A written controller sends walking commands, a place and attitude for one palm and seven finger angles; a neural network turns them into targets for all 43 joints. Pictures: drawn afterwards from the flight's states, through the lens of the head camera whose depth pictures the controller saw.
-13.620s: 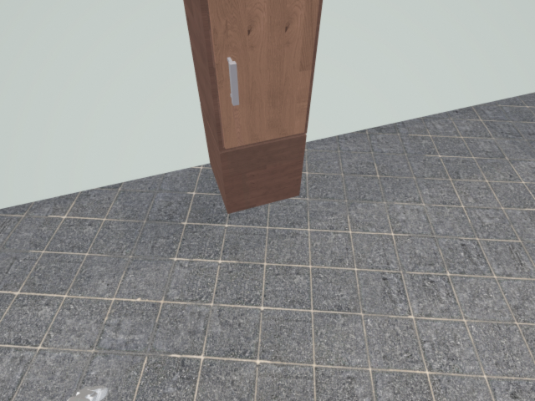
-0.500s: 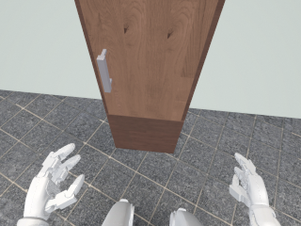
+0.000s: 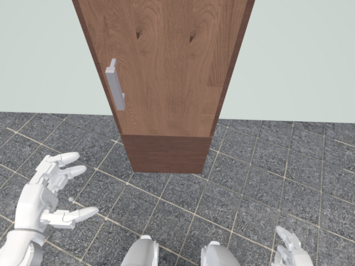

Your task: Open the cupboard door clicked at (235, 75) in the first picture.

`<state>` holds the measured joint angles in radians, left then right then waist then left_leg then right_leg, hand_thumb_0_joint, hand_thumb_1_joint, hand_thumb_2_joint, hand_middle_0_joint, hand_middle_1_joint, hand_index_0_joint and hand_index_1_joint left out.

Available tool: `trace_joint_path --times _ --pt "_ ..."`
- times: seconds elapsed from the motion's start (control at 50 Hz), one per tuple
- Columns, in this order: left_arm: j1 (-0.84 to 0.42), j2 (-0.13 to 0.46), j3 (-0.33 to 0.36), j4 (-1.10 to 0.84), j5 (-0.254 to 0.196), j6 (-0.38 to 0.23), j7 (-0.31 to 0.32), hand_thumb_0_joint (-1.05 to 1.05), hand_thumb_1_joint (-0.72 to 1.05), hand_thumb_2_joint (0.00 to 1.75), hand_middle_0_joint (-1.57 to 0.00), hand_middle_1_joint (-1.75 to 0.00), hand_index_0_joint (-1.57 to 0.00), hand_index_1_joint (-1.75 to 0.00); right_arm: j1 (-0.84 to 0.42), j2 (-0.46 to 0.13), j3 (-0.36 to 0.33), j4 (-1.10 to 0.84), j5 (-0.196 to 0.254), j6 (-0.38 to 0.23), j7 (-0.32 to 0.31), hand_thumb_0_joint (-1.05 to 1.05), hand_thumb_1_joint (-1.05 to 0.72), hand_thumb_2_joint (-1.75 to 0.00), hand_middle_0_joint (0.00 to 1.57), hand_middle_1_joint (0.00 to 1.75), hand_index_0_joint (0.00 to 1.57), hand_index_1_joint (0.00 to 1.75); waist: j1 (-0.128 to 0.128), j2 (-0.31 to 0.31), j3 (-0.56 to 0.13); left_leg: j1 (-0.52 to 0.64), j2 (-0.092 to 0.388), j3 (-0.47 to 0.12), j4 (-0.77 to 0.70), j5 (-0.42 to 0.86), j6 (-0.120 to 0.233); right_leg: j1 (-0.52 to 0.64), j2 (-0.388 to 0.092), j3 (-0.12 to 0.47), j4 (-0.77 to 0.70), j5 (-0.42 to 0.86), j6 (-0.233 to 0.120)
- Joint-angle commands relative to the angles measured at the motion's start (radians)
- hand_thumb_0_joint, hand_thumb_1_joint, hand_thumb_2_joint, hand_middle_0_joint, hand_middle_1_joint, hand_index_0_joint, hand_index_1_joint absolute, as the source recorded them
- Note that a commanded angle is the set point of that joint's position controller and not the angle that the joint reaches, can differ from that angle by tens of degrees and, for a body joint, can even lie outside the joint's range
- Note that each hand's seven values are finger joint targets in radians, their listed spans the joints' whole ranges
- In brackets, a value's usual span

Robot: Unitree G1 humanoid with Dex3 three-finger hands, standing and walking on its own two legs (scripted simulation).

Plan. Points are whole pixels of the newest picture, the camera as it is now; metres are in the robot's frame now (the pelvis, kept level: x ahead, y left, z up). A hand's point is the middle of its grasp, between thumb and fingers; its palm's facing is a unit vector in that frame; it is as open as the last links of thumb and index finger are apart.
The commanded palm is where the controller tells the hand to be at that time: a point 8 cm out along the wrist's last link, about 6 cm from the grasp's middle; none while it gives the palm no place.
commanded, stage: raise the hand with hooked fingers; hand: left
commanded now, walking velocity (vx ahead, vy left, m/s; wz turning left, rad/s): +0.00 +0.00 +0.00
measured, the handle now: (117, 85) +0.56 +0.20 +0.03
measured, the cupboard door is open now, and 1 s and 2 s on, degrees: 0 0 0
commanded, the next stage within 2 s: move the hooked fingers beside the handle in 1.12 s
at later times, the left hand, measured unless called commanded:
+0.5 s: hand (46, 179) +0.28 +0.28 +0.05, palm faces +0.03 -1.00 -0.06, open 13.9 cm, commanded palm +0.26 +0.33 +0.05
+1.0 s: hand (48, 170) +0.30 +0.28 +0.05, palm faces +0.03 -1.00 -0.04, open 14.0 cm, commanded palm +0.27 +0.33 +0.06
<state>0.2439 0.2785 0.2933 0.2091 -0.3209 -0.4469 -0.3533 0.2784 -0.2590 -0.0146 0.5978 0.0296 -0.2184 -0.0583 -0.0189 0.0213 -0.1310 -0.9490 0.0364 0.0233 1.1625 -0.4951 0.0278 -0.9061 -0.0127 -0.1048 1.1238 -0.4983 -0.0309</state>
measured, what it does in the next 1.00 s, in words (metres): stands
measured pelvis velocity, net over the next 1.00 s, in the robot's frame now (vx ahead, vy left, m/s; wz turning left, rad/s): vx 0.01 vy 0.01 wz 0.00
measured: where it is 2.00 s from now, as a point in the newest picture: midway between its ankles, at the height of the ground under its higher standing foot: outside the picture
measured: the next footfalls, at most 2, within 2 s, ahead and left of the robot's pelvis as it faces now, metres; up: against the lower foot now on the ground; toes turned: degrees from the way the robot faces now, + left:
none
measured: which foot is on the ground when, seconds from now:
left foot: down 0.00-1.00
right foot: down 0.00-1.00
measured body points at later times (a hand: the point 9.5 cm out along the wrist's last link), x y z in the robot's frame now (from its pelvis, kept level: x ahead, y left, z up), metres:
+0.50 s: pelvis +0.01 +0.02 +0.01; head +0.09 +0.04 +0.45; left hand +0.27 +0.33 +0.05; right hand +0.18 -0.22 -0.07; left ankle +0.04 +0.10 -0.65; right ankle +0.03 -0.11 -0.65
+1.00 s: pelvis +0.01 +0.01 +0.01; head +0.10 +0.03 +0.45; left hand +0.29 +0.34 +0.05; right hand +0.16 -0.24 -0.07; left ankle +0.04 +0.10 -0.65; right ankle +0.03 -0.11 -0.65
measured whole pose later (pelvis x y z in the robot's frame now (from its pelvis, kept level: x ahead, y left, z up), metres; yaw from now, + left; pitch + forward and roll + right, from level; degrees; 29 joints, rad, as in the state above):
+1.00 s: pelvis +0.01 +0.01 +0.01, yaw +0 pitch +16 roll -3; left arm 0.00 0.40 0.43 0.44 -0.36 -0.39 -0.50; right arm 0.28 -0.28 0.02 0.55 0.03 -0.18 -0.05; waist -0.03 0.01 -0.11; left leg -0.92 0.03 0.02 1.12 -0.49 0.04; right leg -0.86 -0.01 -0.10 1.05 -0.48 -0.01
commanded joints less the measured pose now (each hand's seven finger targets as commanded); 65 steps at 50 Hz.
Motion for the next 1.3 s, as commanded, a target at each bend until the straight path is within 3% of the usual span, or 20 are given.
trace_joint_path --times 0.0,0.06,0.2,0.38,0.46,0.6,0.66,0.7,0.76,1.02,1.08,1.1,1.2,1.28 --pt "-0.096 0.197 0.106 -0.202 -0.031 -0.082 -0.02 0.0 -0.27 0.4 -0.28 -1.05 -0.28 -1.05 -0.057 -0.14 -0.047 -0.163 0.003 -0.057 -0.012 0.0 -0.9 -0.9 0.2 0.3 0.2 0.3 0.018 0.054 -0.255 0.192 -0.03 -0.061 -0.189 0.194 0.0 0.158 0.026 0.069 -0.177 0.109 0.007" --pt "-0.113 0.203 0.11 -0.199 -0.036 -0.076 -0.026 0.0 -0.34 0.37 -0.29 -1.1 -0.29 -1.1 -0.045 -0.146 -0.044 -0.163 0.001 -0.054 -0.01 0.0 -0.9 -0.9 0.2 0.3 0.2 0.3 0.016 0.062 -0.257 0.228 -0.027 -0.075 -0.196 0.248 -0.006 0.149 0.036 0.047 -0.158 0.163 0.001" --pt "-0.179 0.23 0.124 -0.146 -0.036 -0.036 -0.057 0.0 -0.5 0.3 -0.3 -1.2 -0.3 -1.2 -0.04 -0.16 -0.036 -0.176 0.004 -0.038 -0.007 0.0 -0.9 -0.9 0.2 0.3 0.2 0.3 0.007 0.085 -0.246 0.257 -0.023 -0.085 -0.215 0.23 -0.016 0.123 0.04 0.035 -0.167 0.151 0.002" --pt "-0.291 0.294 0.172 -0.094 -0.045 -0.006 -0.1 0.0 -0.5 0.3 -0.3 -1.2 -0.3 -1.2 -0.026 -0.168 -0.025 -0.179 0.002 -0.028 -0.008 0.0 -0.9 -0.9 0.2 0.3 0.2 0.3 0.011 0.096 -0.284 0.31 -0.016 -0.105 -0.221 0.329 -0.033 0.128 0.046 0.022 -0.158 0.2 -0.003" --pt "-0.347 0.315 0.186 -0.026 -0.055 0.007 -0.125 0.0 -0.5 0.3 -0.3 -1.2 -0.3 -1.2 -0.026 -0.175 -0.021 -0.176 0.004 -0.023 -0.013 0.0 -0.9 -0.9 0.2 0.3 0.2 0.3 0.004 0.071 -0.25 0.273 -0.02 -0.103 -0.23 0.251 -0.024 0.124 0.047 0.026 -0.173 0.155 -0.005" --pt "-0.399 0.38 0.239 0.029 -0.063 0.01 -0.154 0.0 -0.5 0.3 -0.3 -1.2 -0.3 -1.2 -0.009 -0.18 -0.022 -0.17 0.006 -0.017 -0.016 0.0 -0.9 -0.9 0.2 0.3 0.2 0.3 0.011 0.084 -0.293 0.291 -0.021 -0.091 -0.233 0.285 -0.019 0.159 0.045 0.038 -0.187 0.181 -0.003" --pt "-0.364 0.344 0.216 0.052 -0.076 0.01 -0.169 0.0 -0.5 0.3 -0.3 -1.2 -0.3 -1.2 -0.006 -0.18 -0.025 -0.176 0.006 -0.02 -0.012 0.0 -0.9 -0.9 0.2 0.3 0.2 0.3 0.01 0.058 -0.285 0.279 -0.023 -0.086 -0.226 0.296 -0.014 0.168 0.047 0.039 -0.19 0.195 -0.004" --pt "-0.363 0.358 0.222 0.036 -0.072 0.006 -0.168 0.0 -0.5 0.3 -0.3 -1.2 -0.3 -1.2 -0.002 -0.181 -0.027 -0.175 0.008 -0.019 -0.007 0.0 -0.9 -0.9 0.2 0.3 0.2 0.3 0.016 0.091 -0.295 0.293 -0.022 -0.086 -0.232 0.301 -0.017 0.165 0.043 0.04 -0.189 0.193 -0.003" --pt "-0.357 0.378 0.241 0.031 -0.068 0.003 -0.153 0.0 -0.5 0.3 -0.3 -1.2 -0.3 -1.2 0.006 -0.184 -0.031 -0.175 0.003 -0.017 -0.004 0.0 -0.9 -0.9 0.2 0.3 0.2 0.3 0.013 0.077 -0.285 0.284 -0.02 -0.086 -0.229 0.318 -0.016 0.16 0.046 0.038 -0.186 0.204 -0.003" --pt "-0.375 0.364 0.229 0.023 -0.067 -0.014 -0.148 0.0 -0.5 0.3 -0.3 -1.2 -0.3 -1.2 -0.004 -0.177 -0.027 -0.178 0.008 -0.007 -0.009 0.0 -0.9 -0.9 0.2 0.3 0.2 0.3 0.006 0.094 -0.284 0.278 -0.023 -0.076 -0.229 0.271 -0.011 0.169 0.042 0.051 -0.195 0.188 0.002" --pt "-0.383 0.376 0.239 0.023 -0.066 -0.012 -0.151 0.0 -0.5 0.3 -0.3 -1.2 -0.3 -1.2 -0.001 -0.176 -0.025 -0.176 0.006 -0.007 -0.01 0.0 -0.9 -0.9 0.2 0.3 0.2 0.3 0.007 0.088 -0.303 0.275 -0.023 -0.075 -0.218 0.296 -0.01 0.181 0.043 0.053 -0.186 0.213 0.001" --pt "-0.368 0.361 0.233 0.05 -0.069 -0.005 -0.153 0.0 -0.5 0.3 -0.3 -1.2 -0.3 -1.2 -0.002 -0.174 -0.023 -0.178 0.008 -0.004 -0.009 0.0 -0.9 -0.9 0.2 0.3 0.2 0.3 0.005 0.071 -0.28 0.263 -0.024 -0.074 -0.22 0.281 -0.01 0.178 0.044 0.051 -0.19 0.205 0.003" --pt "-0.388 0.363 0.227 0.035 -0.068 -0.003 -0.16 0.0 -0.5 0.3 -0.3 -1.2 -0.3 -1.2 -0.008 -0.173 -0.023 -0.18 0.008 -0.005 -0.011 0.0 -0.9 -0.9 0.2 0.3 0.2 0.3 0.003 0.075 -0.293 0.258 -0.026 -0.069 -0.21 0.28 -0.007 0.187 0.041 0.059 -0.19 0.215 0.004" --pt "-0.504 0.36 0.206 0.05 -0.06 -0.014 -0.155 0.0 -0.5 0.3 -0.3 -1.2 -0.3 -1.2 -0.008 -0.175 -0.019 -0.163 0.007 -0.007 -0.016 0.0 -0.9 -0.9 0.2 0.3 0.2 0.3 -0.017 0.076 -0.28 0.247 -0.024 -0.074 -0.198 0.246 -0.006 0.148 0.042 0.063 -0.185 0.184 0.003"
